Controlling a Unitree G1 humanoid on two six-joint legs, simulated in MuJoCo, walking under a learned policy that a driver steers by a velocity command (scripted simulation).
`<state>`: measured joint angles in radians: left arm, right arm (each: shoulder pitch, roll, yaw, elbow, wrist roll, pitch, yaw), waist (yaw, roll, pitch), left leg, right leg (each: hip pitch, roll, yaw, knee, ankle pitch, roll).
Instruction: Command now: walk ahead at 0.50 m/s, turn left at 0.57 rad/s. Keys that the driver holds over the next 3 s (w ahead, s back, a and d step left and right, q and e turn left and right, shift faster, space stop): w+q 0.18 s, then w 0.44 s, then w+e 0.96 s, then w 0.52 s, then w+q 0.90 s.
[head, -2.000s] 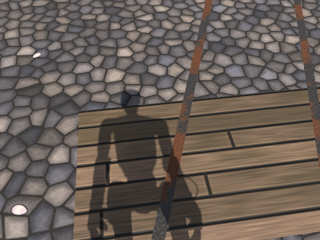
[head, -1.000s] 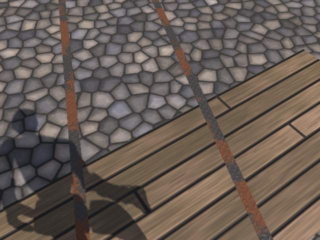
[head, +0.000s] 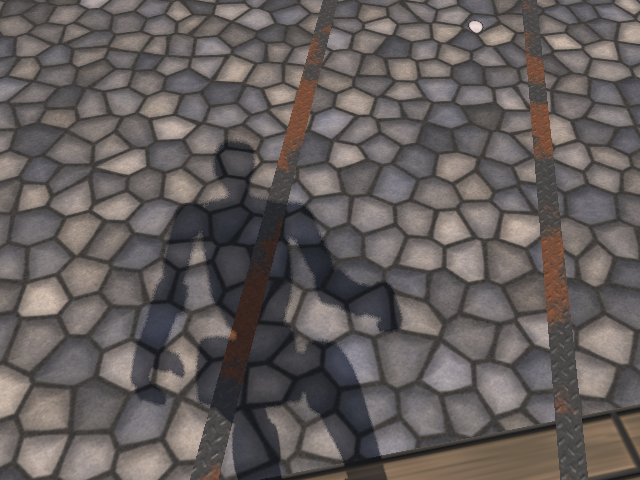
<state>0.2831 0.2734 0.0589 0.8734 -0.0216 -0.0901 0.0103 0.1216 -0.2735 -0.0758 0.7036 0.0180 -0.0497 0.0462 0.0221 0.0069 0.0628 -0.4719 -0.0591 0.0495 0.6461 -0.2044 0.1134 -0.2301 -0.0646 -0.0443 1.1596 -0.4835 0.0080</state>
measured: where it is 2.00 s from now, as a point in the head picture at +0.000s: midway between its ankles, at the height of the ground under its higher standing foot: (361, 236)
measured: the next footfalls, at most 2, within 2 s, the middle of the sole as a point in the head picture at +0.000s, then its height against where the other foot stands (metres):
right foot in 0.42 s outside the picture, level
left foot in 0.94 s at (260, 376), level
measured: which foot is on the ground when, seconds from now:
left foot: down 0.00-0.42, up 0.44-0.92, down 0.94-1.00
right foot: up 0.00-0.40, down 0.42-0.94, up 0.96-1.00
